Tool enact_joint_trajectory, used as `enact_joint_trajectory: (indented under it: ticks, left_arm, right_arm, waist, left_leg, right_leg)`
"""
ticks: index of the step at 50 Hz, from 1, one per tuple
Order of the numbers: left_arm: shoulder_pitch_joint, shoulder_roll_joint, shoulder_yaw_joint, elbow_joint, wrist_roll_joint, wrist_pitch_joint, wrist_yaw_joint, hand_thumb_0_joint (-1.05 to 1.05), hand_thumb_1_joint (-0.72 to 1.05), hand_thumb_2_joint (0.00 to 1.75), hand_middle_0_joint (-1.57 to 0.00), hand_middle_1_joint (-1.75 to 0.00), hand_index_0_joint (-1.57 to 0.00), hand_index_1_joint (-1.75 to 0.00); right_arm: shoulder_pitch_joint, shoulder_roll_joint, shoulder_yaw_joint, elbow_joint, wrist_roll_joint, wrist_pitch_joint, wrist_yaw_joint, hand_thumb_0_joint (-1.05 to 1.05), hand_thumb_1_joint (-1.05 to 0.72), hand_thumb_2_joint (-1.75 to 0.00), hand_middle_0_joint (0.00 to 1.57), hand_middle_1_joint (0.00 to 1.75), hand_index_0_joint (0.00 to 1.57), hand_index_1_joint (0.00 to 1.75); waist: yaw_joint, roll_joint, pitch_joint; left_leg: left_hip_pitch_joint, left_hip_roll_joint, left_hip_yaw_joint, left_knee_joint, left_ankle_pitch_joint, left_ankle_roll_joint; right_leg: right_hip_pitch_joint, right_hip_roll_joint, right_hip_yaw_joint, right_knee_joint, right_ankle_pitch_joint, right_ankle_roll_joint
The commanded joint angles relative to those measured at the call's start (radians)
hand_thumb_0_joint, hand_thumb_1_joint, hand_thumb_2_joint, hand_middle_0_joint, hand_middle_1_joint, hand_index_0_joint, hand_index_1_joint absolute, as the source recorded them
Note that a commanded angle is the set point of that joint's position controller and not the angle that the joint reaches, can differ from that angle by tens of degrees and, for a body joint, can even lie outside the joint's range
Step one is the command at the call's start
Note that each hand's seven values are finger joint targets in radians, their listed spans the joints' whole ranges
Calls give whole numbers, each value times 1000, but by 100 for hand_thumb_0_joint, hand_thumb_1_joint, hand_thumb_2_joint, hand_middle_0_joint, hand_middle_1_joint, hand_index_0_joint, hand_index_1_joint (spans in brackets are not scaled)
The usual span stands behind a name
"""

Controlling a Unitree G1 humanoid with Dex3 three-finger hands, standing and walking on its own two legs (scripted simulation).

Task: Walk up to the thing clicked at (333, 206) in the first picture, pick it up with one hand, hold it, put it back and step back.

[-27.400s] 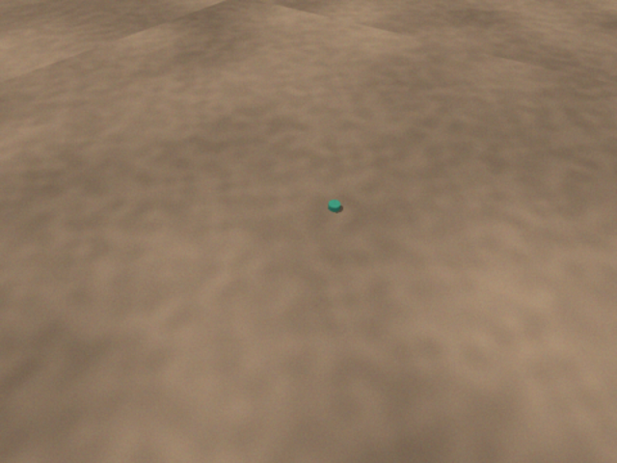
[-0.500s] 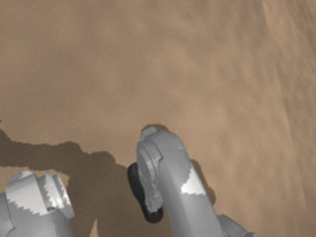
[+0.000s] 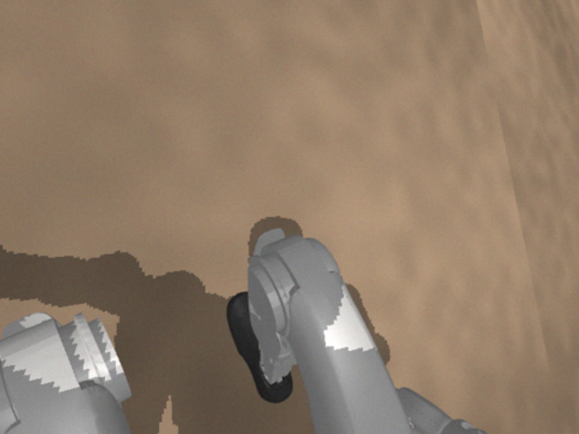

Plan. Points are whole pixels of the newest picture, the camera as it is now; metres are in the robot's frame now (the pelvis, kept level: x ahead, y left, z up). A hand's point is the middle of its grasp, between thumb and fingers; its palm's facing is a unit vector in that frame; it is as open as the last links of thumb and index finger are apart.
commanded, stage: close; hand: left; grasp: from above
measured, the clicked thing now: out of the picture +0.44 +0.34 -0.29
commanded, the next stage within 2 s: settle in 0.96 s
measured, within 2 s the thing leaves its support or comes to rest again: leaves its support in 1.38 s
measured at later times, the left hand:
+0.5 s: hand out of the picture +0.43 +0.34 -0.25, palm faces -0.42 -0.17 -0.89, open 9.5 cm
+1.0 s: hand out of the picture +0.43 +0.34 -0.25, palm faces -0.42 -0.18 -0.89, open 7.3 cm
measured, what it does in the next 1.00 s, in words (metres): stands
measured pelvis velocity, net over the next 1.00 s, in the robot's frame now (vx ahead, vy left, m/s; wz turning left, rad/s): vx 0.00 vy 0.00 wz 0.00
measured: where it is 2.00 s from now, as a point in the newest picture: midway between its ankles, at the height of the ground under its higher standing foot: (196, 415)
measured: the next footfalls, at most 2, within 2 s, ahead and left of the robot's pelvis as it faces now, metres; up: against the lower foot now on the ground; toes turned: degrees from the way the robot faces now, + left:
none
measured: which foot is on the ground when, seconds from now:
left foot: down 0.00-1.00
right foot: down 0.00-1.00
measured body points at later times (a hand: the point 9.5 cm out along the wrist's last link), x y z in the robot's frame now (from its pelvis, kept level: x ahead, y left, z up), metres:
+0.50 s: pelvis +0.00 +0.00 +0.00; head +0.27 +0.15 +0.33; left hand +0.45 +0.34 -0.20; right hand +0.06 -0.24 -0.04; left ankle +0.05 +0.12 -0.26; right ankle +0.13 -0.14 -0.26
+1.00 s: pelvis +0.00 +0.00 +0.01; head +0.27 +0.14 +0.33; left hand +0.45 +0.34 -0.20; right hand +0.06 -0.25 -0.04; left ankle +0.05 +0.12 -0.26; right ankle +0.13 -0.14 -0.26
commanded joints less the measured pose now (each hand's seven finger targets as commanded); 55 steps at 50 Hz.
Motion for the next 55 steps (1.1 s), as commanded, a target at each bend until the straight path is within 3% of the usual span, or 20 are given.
enact_joint_trajectory:
  ticks: [1, 3, 8, 12, 14, 18, 20, 22, 25, 28, 39, 40, 42, 44, 51, 55]
  left_arm:
    - [-216, 174, -4, -90, -18, -4, 25, 0, -2, 55, -36, -87, -43, -81]
    - [-175, 173, -14, -49, -20, -1, 19, 0, 1, 54, -40, -85, -46, -78]
    - [-183, 187, -5, -75, -24, -4, 11, 0, 7, 51, -44, -82, -51, -75]
    - [-193, 181, -16, -77, -23, -5, 9, 0, 12, 49, -48, -79, -54, -73]
    - [-193, 188, -8, -92, -23, -7, 12, 0, 15, 46, -50, -78, -57, -71]
    - [-183, 159, -34, -72, -22, -3, 0, 0, 19, 44, -55, -72, -61, -66]
    - [-185, 186, -15, -79, -18, -5, 5, 0, 21, 40, -55, -73, -62, -66]
    - [-182, 165, -29, -66, -22, -5, -2, 0, 26, 41, -60, -71, -66, -64]
    - [-181, 179, -13, -97, -28, -6, 0, 0, 30, 39, -63, -69, -69, -63]
    - [-181, 148, -31, -87, -25, -2, -3, 0, 35, 38, -66, -67, -73, -60]
    - [-110, 164, -14, -53, -37, 1, -15, 0, 49, 29, -77, -60, -84, -53]
    - [-132, 155, -22, -67, -44, -3, -18, 0, 52, 29, -79, -60, -86, -53]
    - [-125, 168, -10, -83, -45, -4, -19, 0, 56, 31, -83, -58, -89, -52]
    - [-138, 158, -19, -73, -49, -3, -22, 0, 58, 31, -85, -58, -92, -52]
    - [-134, 181, -1, -86, -49, -5, -21, 0, 71, 29, -96, -53, -102, -47]
    - [-135, 184, 4, -98, -42, -7, -20, 0, 63, 25, -92, -53, -100, -45]
  right_arm:
    - [183, -342, -97, 12, 0, 5, -7, 0, -90, -90, 20, 30, 20, 30]
    - [174, -340, -92, 4, 2, 4, -7, 0, -90, -90, 20, 30, 20, 30]
    - [172, -342, -94, 3, 4, 8, -14, 0, -90, -90, 20, 30, 20, 30]
    - [166, -345, -91, -13, 6, 12, -20, 0, -90, -90, 20, 30, 20, 30]
    - [174, -348, -96, -12, 2, 17, -21, 0, -90, -90, 20, 30, 20, 30]
    - [170, -342, -90, -15, 5, 12, -14, 0, -90, -90, 20, 30, 20, 30]
    - [174, -341, -90, -16, 6, 16, -17, 0, -90, -90, 20, 30, 20, 30]
    - [171, -344, -89, -21, 2, 16, -15, 0, -90, -90, 20, 30, 20, 30]
    - [165, -339, -93, -20, 9, 20, -19, 0, -90, -90, 20, 30, 20, 30]
    - [177, -339, -94, -27, 2, 22, -13, 0, -90, -90, 20, 30, 20, 30]
    - [182, -335, -90, -36, 3, 32, -25, 0, -90, -90, 20, 30, 20, 30]
    - [176, -333, -89, -33, 7, 31, -27, 0, -90, -90, 20, 30, 20, 30]
    - [194, -334, -93, -26, 7, 34, -29, 0, -90, -90, 20, 30, 20, 30]
    - [192, -333, -93, -30, 6, 31, -28, 0, -90, -90, 20, 30, 20, 30]
    - [196, -331, -92, -28, 13, 43, -37, 0, -90, -90, 20, 30, 20, 30]
    - [200, -334, -94, -34, 11, 51, -42, 0, -91, -90, 20, 30, 20, 30]
  waist:
    - [-69, 546, -627]
    - [-71, 516, -572]
    - [-60, 527, -591]
    - [-68, 506, -586]
    - [-55, 537, -606]
    - [-76, 527, -561]
    - [-56, 544, -579]
    - [-72, 504, -547]
    - [-44, 540, -588]
    - [-71, 521, -578]
    - [-48, 489, -574]
    - [-57, 479, -563]
    - [-44, 505, -590]
    - [-57, 485, -570]
    - [-40, 491, -589]
    - [-42, 496, -605]
  left_leg:
    - [499, 51, 99, -323, 315, -1]
    - [459, 48, 113, -323, 264, 5]
    - [480, 50, 101, -337, 262, 2]
    - [472, 51, 97, -337, 243, 3]
    - [492, 53, 90, -350, 254, -3]
    - [483, 53, 94, -340, 264, -3]
    - [487, 51, 93, -349, 265, -4]
    - [462, 52, 90, -346, 239, 0]
    - [488, 53, 89, -358, 259, -6]
    - [490, 55, 86, -351, 277, -5]
    - [450, 45, 113, -348, 241, 6]
    - [445, 46, 110, -346, 231, 6]
    - [470, 46, 108, -353, 260, 3]
    - [459, 48, 104, -353, 239, 5]
    - [458, 46, 105, -358, 255, 5]
    - [472, 46, 106, -360, 262, 4]
  right_leg:
    - [353, 24, -172, -138, 296, -87]
    - [347, 26, -166, -155, 261, -86]
    - [328, 24, -167, -154, 247, -88]
    - [337, 22, -167, -158, 242, -86]
    - [333, 22, -167, -155, 243, -89]
    - [325, 20, -166, -154, 256, -86]
    - [323, 21, -165, -154, 249, -88]
    - [316, 18, -167, -158, 232, -85]
    - [321, 19, -164, -153, 241, -90]
    - [321, 16, -169, -151, 263, -86]
    - [357, 23, -154, -185, 235, -88]
    - [344, 18, -155, -181, 229, -86]
    - [352, 20, -156, -176, 246, -90]
    - [345, 18, -157, -177, 234, -88]
    - [343, 18, -157, -174, 238, -92]
    - [349, 20, -158, -177, 244, -92]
